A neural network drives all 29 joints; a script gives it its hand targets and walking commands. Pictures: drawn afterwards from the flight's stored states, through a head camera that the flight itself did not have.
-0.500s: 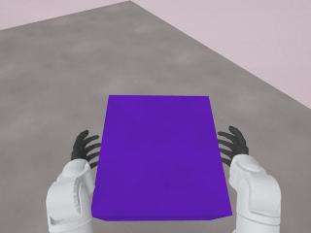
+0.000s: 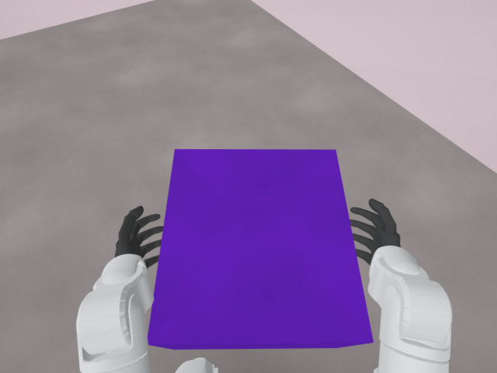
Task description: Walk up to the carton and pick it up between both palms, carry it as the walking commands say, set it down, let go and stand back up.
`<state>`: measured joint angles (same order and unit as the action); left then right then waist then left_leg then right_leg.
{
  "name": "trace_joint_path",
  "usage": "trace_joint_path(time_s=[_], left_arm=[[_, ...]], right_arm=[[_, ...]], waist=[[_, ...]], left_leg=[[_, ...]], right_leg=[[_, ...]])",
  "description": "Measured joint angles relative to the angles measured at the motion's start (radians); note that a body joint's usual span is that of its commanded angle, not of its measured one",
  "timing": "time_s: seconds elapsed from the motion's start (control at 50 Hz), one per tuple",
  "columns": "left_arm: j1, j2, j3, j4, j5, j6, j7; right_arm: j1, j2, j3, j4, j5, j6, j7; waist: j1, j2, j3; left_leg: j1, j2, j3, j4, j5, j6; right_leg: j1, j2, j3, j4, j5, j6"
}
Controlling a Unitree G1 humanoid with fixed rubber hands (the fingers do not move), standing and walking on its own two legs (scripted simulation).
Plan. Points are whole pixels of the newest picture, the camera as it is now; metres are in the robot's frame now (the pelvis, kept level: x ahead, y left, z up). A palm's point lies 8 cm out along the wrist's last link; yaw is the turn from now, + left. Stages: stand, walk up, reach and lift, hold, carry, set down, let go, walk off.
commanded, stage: carry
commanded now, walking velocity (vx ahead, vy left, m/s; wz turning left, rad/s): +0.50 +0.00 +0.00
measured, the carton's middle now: (255, 248) +0.31 +0.01 -0.01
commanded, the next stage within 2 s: none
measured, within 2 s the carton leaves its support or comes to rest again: neither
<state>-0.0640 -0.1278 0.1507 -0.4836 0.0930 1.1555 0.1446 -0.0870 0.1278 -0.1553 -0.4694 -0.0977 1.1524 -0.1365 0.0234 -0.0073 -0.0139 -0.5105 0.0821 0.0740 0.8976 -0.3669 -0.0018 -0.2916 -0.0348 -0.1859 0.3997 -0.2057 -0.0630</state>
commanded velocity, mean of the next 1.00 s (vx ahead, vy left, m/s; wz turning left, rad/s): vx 0.00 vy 0.00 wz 0.00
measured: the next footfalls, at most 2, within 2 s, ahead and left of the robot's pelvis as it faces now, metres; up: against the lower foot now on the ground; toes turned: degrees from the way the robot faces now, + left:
left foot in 0.16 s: +0.24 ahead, +0.12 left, +0.00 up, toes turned +1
right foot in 0.42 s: +0.29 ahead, -0.09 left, +0.00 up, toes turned +6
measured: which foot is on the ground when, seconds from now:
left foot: up 0.00-0.14, down 0.16-1.00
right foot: down 0.00-0.20, up 0.22-0.40, down 0.42-1.00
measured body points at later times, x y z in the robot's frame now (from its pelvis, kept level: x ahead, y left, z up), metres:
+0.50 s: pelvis +0.23 +0.02 -0.01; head +0.26 +0.01 +0.44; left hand +0.52 +0.17 +0.07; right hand +0.49 -0.18 +0.07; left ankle +0.20 +0.11 -0.74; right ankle +0.25 -0.07 -0.75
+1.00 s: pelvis +0.28 +0.01 -0.01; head +0.28 +0.00 +0.44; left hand +0.55 +0.17 +0.07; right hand +0.54 -0.18 +0.07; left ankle +0.20 +0.12 -0.74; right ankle +0.25 -0.07 -0.75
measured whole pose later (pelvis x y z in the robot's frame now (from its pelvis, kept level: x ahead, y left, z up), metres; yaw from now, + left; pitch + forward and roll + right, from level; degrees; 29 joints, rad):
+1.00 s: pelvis +0.28 +0.01 -0.01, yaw -2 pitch +5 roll +0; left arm -0.08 -0.13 0.14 -0.46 0.11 1.18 0.14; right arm -0.08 0.13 -0.17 -0.46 -0.10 1.17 -0.13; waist 0.00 0.01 -0.11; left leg -0.23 0.08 0.18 0.60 -0.38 -0.03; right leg -0.31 -0.01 -0.15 0.55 -0.32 -0.05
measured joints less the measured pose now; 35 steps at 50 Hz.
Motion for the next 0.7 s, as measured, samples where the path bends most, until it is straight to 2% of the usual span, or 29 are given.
trace_joint_path(time_s=[0.08,0.16,0.2,0.22,0.24,0.26,0.3,0.34,0.38,0.42,0.44,0.48,0.52,0.6,0.7], left_arm=[[0.008,0.0,-0.007,-0.026,-0.007,-0.004,0.003],[0.003,0.0,-0.017,-0.055,-0.006,0.015,0.004],[-0.014,0.001,0.004,-0.049,-0.005,0.025,0.002],[-0.024,0.001,0.014,-0.037,-0.005,0.03,0.002],[-0.032,0.0,0.019,-0.025,-0.004,0.034,0.003],[-0.037,0.0,0.019,-0.016,-0.002,0.039,0.004],[-0.041,0.0,0.013,-0.007,0.001,0.042,0.006],[-0.048,-0.001,0.009,-0.01,0.003,0.041,0.005],[-0.055,-0.002,0.006,-0.018,0.003,0.036,0.003],[-0.056,-0.003,0.004,-0.03,0.004,0.034,0.0],[-0.053,-0.003,-0.001,-0.028,0.005,0.029,0.0],[-0.042,-0.002,-0.009,-0.015,0.011,0.024,-0.002],[-0.037,-0.001,-0.007,0.002,0.016,0.028,-0.005],[-0.034,-0.001,-0.001,0.024,0.019,0.03,-0.009],[-0.028,-0.001,-0.001,0.032,0.016,0.024,-0.006]], right_arm=[[0.012,0.0,0.005,-0.03,-0.003,-0.005,0.004],[0.013,-0.001,0.002,-0.066,-0.004,0.012,0.003],[-0.002,0.0,0.008,-0.041,-0.003,0.007,0.004],[-0.013,0.001,0.007,-0.023,-0.004,0.006,0.002],[-0.02,0.001,0.005,-0.009,-0.005,0.009,0.0],[-0.023,0.002,0.0,-0.001,-0.005,0.012,0.0],[-0.022,0.002,-0.009,0.001,-0.003,0.017,0.001],[-0.021,0.002,-0.014,-0.009,0.0,0.016,0.001],[-0.021,0.002,-0.017,-0.025,0.002,0.012,0.002],[-0.019,0.001,-0.017,-0.041,0.003,0.011,0.003],[-0.018,0.001,-0.019,-0.043,0.003,0.011,0.004],[-0.014,0.001,-0.023,-0.033,0.003,0.015,0.004],[-0.011,0.0,-0.019,-0.017,0.001,0.021,0.001],[-0.011,0.0,-0.015,0.005,-0.006,0.027,-0.002],[-0.012,0.001,-0.014,0.017,-0.008,0.022,0.0]], waist=[[0.009,0.002,-0.016],[0.008,0.015,-0.035],[0.003,-0.015,-0.049],[-0.002,-0.023,-0.05],[-0.006,-0.022,-0.048],[-0.009,-0.018,-0.044],[-0.017,-0.006,-0.03],[-0.028,-0.001,-0.009],[-0.036,-0.003,0.009],[-0.039,-0.016,0.015],[-0.042,-0.009,0.011],[-0.047,0.02,-0.008],[-0.047,0.033,-0.034],[-0.042,0.033,-0.068],[-0.026,0.022,-0.08]], left_leg=[[-0.019,-0.008,0.032,-0.225,0.123,0.004],[0.069,-0.032,0.118,-0.448,0.306,0.017],[0.095,-0.047,0.147,-0.423,0.24,0.062],[0.101,-0.051,0.154,-0.407,0.207,0.073],[0.114,-0.049,0.156,-0.409,0.188,0.077],[0.13,-0.044,0.157,-0.422,0.188,0.059],[0.164,-0.036,0.155,-0.452,0.182,0.053],[0.194,-0.032,0.155,-0.47,0.169,0.058],[0.216,-0.032,0.157,-0.466,0.148,0.053],[0.231,-0.04,0.162,-0.433,0.11,0.043],[0.233,-0.036,0.158,-0.403,0.083,0.037],[0.235,-0.015,0.142,-0.358,0.059,0.019],[0.244,-0.008,0.127,-0.336,0.03,0.002],[0.268,-0.009,0.114,-0.335,-0.02,-0.008],[0.265,-0.006,0.107,-0.297,-0.012,-0.023]], right_leg=[[0.098,-0.002,0.001,-0.052,-0.044,0.024],[0.173,-0.004,0.005,0.012,-0.155,0.061],[0.132,-0.036,0.024,0.168,-0.213,0.071],[0.087,-0.037,0.051,0.271,-0.236,0.074],[0.041,-0.026,0.074,0.355,-0.261,0.075],[0.002,-0.015,0.085,0.402,-0.271,0.074],[-0.051,0.001,0.084,0.379,-0.261,0.072],[-0.08,0.007,0.073,0.284,-0.213,0.071],[-0.093,0.009,0.057,0.172,-0.117,0.068],[-0.086,-0.001,0.044,0.066,0.032,0.059],[-0.081,-0.001,0.038,0.07,0.057,0.036],[-0.072,0.013,0.026,0.104,0.01,0.014],[-0.063,0.021,0.023,0.127,-0.041,0.01],[-0.054,0.018,0.018,0.161,-0.091,0.013],[-0.05,0.016,0.023,0.188,-0.105,0.013]])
